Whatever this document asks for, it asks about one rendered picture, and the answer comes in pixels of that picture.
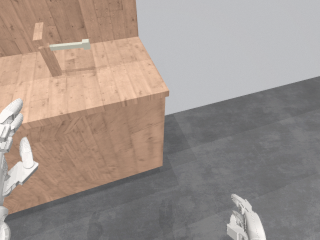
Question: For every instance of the robot right hand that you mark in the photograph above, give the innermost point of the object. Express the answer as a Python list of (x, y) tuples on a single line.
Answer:
[(249, 225)]

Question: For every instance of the tap lever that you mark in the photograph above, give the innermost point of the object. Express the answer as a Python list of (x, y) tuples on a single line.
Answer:
[(85, 44)]

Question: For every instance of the robot left hand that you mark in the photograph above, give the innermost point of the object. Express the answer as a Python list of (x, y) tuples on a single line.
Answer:
[(10, 121)]

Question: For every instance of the counter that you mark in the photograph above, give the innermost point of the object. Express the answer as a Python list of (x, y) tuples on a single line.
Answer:
[(91, 116)]

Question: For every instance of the robot left forearm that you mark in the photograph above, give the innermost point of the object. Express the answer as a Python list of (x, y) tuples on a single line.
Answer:
[(5, 233)]

